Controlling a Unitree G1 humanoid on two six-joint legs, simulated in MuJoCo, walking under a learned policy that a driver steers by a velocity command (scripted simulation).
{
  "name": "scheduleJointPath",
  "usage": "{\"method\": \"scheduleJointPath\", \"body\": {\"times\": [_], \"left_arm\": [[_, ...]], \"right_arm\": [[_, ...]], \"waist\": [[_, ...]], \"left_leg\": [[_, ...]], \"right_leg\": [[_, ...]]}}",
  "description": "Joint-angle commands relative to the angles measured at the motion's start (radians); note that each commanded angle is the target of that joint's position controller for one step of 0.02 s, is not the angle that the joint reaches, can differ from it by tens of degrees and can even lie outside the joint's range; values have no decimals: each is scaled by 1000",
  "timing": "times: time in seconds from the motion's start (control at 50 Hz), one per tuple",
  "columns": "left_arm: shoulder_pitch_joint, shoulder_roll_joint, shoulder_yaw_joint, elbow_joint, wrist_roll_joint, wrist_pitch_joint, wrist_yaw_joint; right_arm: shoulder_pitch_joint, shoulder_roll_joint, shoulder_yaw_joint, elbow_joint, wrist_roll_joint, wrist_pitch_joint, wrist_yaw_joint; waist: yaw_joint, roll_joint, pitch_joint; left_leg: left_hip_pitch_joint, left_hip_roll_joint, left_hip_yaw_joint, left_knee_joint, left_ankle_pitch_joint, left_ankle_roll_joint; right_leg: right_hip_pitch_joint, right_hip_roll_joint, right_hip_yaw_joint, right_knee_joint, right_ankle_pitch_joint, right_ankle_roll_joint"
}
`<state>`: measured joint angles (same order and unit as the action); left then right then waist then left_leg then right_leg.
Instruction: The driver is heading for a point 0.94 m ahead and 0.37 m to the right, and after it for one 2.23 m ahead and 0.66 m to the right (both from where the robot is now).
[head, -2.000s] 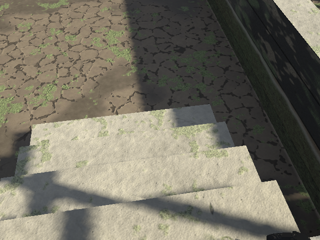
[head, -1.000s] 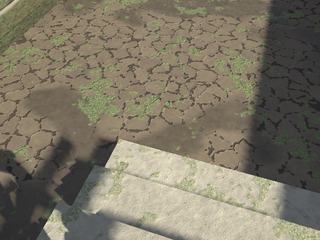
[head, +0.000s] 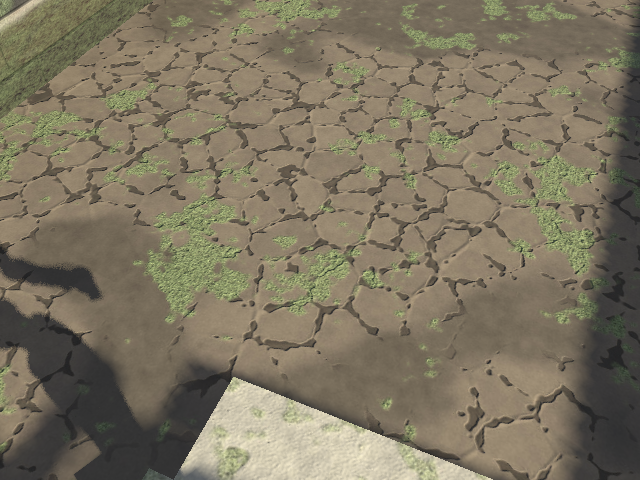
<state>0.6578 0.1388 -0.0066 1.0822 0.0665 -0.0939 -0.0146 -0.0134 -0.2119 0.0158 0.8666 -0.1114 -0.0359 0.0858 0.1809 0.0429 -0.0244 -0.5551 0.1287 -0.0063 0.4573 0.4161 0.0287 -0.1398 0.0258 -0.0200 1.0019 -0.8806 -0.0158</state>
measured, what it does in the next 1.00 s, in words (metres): goes down, turning right: left foot 0.17 m lower, then right foot 0.17 m lower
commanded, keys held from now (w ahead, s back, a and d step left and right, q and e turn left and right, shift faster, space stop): w+e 0.46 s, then e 0.54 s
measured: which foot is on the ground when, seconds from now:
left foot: up 0.00-0.04, down 0.06-0.72, up 0.74-1.00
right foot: down 0.00-0.06, up 0.08-0.68, down 0.70-1.00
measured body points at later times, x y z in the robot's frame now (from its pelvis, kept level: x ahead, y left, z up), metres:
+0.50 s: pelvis +0.27 +0.04 -0.11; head +0.27 +0.03 +0.34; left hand +0.47 +0.21 -0.24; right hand +0.07 -0.08 -0.25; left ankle +0.17 +0.16 -0.81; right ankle +0.46 -0.18 -0.79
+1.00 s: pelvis +0.52 -0.07 -0.26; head +0.54 -0.08 +0.19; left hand +0.67 +0.15 -0.39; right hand +0.59 -0.39 -0.34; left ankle +0.66 +0.02 -0.92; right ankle +0.50 -0.18 -0.98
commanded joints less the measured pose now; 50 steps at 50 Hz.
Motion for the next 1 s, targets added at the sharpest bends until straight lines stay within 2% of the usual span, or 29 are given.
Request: {"method": "scheduleJointPath", "body": {"times": [0.02, 0.06, 0.08, 0.1, 0.14, 0.16, 0.18, 0.2, 0.22, 0.24, 0.32, 0.38, 0.42, 0.46, 0.52, 0.64, 0.68, 0.7, 0.72, 0.74, 0.76, 0.78, 0.8, 0.84, 0.86, 0.88, 0.94, 0.98, 1.0], "left_arm": [[66, 149, 18, 14, -8, 9, -16], [108, 154, 13, 65, 67, 41, -86], [323, 10, -3, 128, 38, 39, -124], [188, 79, 13, 53, 2, 28, -138], [-150, 106, 22, -92, -32, 0, -108], [-136, 68, 7, -83, -26, -7, -75], [-137, 37, 1, -91, -17, -3, -49], [-166, -13, -13, -107, 17, -1, -42], [-183, -23, -13, -118, 34, 12, -48], [-176, 20, 0, -95, 34, 11, -59], [-228, 21, 7, -125, 30, 5, -93], [-369, 45, 9, -169, 27, 12, -79], [-491, 41, 1, -216, 16, 23, -73], [-580, 55, -7, -231, 12, 20, -87], [-631, 107, 10, -289, 20, 29, -101], [-758, 89, 1, -274, 55, 48, -83], [-531, 133, 37, -148, 47, 21, -54], [-294, 209, 82, -72, 34, 10, -41], [-113, 334, 122, -50, 34, 11, -22], [127, 436, 155, -23, 1, 25, -10], [196, 371, 151, 10, 18, 26, 0], [83, 333, 146, -49, 4, 19, 29], [-84, 284, 125, -111, 6, 13, 23], [-240, 208, 93, -151, 19, -5, -26], [-330, 156, 68, -200, -18, -37, -21], [-369, 192, 75, -239, -36, -58, -32], [-495, 299, 97, -350, 3, -52, -53], [-521, 221, 72, -379, 41, -32, -52], [-538, 204, 66, -397, 34, -29, -51]], "right_arm": [[-36, -43, 4, -29, -5, -21, 2], [538, -219, -84, 158, 31, -46, -21], [720, -275, -102, 194, 24, -35, 4], [750, -282, -106, 183, 11, -19, 20], [568, -237, -96, 144, 35, -5, 9], [447, -92, -51, 112, -4, -13, 1], [434, -57, -36, 118, -24, -25, -1], [339, 67, 3, 91, -15, -61, -35], [346, 50, -3, 94, 9, -82, -54], [348, 62, -2, 98, 34, -102, -75], [432, -46, -30, 127, -29, -100, -62], [646, 42, -6, 221, -21, -103, -101], [810, 59, 3, 290, -42, -97, -109], [769, 86, 37, 269, -41, -100, -103], [648, 36, 35, 239, -18, -102, -96], [852, 8, -3, 306, 28, -50, -190], [823, -33, -24, 286, 16, -34, -161], [749, -53, -21, 267, -9, -19, -123], [668, -4, -11, 212, 14, -10, -71], [764, 96, 17, 131, 4, -23, -29], [462, -41, -16, 41, 66, -47, -9], [278, -64, -21, -55, 96, -80, -27], [231, -114, -39, -73, 92, -96, -54], [283, -104, -47, -71, 56, -95, -98], [406, -8, -29, -37, 42, -87, -117], [477, -10, -32, -10, 59, -76, -120], [460, -28, -36, -14, 39, -52, -82], [507, -32, -33, -18, 20, -41, -76], [559, -56, -46, -27, 21, -44, -84]], "waist": [[-46, -22, 171], [-267, 65, -13], [-232, 229, -352], [-293, 177, -409], [-318, 63, -95], [-237, -59, 7], [-177, -57, 74], [-108, -76, 126], [-107, 21, 170], [-120, -26, 153], [-108, -5, 79], [-229, -23, 152], [-284, -17, 181], [-286, -40, 181], [-238, -21, 241], [-372, -26, 247], [-291, -82, 124], [-164, -120, 32], [-73, -201, -191], [-65, -365, -690], [68, -189, -581], [60, -131, -441], [-5, -9, -275], [-201, -23, 38], [-271, -45, 66], [-292, -85, 83], [-325, -159, -23], [-346, -142, -29], [-371, -106, -34]], "left_leg": [[206, -7, 29, -258, 45, -5], [904, 42, 71, -181, 212, 59], [1396, 190, -30, 294, 558, 236], [1388, 282, -127, 291, 508, 292], [940, 337, -265, -23, -459, 285], [608, 338, -228, -84, -532, 251], [368, 358, -199, -115, -447, 262], [203, 270, -102, -174, -439, 215], [170, 230, -53, -225, -450, 203], [145, 205, 11, -248, -441, 214], [189, 201, 114, -149, -173, 224], [603, 244, 53, -44, -413, 198], [750, 292, -16, -23, -445, 216], [521, 178, 146, -2, -526, 158], [256, 150, 215, -11, -545, 105], [637, 175, 177, 195, -487, 12], [519, 123, 232, 411, -478, -17], [313, 98, 256, 624, -612, -67], [28, 17, 264, 872, -884, -116], [-152, -39, 138, 1455, -1387, -189], [-441, -41, 84, 1607, -1404, -198], [-559, 5, 36, 1572, -1413, -176], [-454, 63, 2, 1468, -1400, -156], [-176, 94, -24, 1149, -1248, -116], [-35, 79, -61, 917, -974, -88], [84, 0, -4, 847, -811, -73], [256, -56, 18, 624, -511, -59], [395, -88, 20, 706, -349, -57], [452, -96, 23, 707, -416, -74]], "right_leg": [[-113, -134, 271, -82, 537, -174], [-394, -47, 159, 350, 582, -31], [-637, 22, 112, 824, 113, 13], [-768, 2, 85, 1048, 30, 16], [-1072, -42, 51, 1104, 226, -32], [-922, -123, 164, 883, 497, -73], [-774, -164, 172, 795, 558, -92], [-669, -228, 205, 458, 753, -126], [-650, -215, 160, 372, 755, -134], [-586, -196, 156, 145, 913, -119], [-458, -160, 112, 103, 1009, -86], [-873, -205, 238, -182, 1234, -71], [-1030, -202, 236, -230, 1246, -65], [-762, -196, 122, -366, 1494, -82], [-447, -171, 28, -323, 1331, -89], [-523, -182, -30, -768, 1243, -27], [-149, -109, -106, -740, 1327, -23], [242, -123, -99, -750, 1566, -75], [731, -191, -48, -590, 1809, -158], [1314, -426, 219, -218, 2223, -466], [1246, -441, 329, -297, 2196, -456], [1016, -446, 311, -334, 1903, -423], [604, -435, 286, -401, 1768, -400], [-94, -404, 218, -525, 1648, -364], [-326, -323, 181, -623, 1466, -333], [-476, -280, 156, -692, 1406, -351], [-578, -222, 182, -642, 1264, -323], [-680, -200, 192, -518, 1133, -268], [-713, -191, 215, -474, 1117, -252]]}}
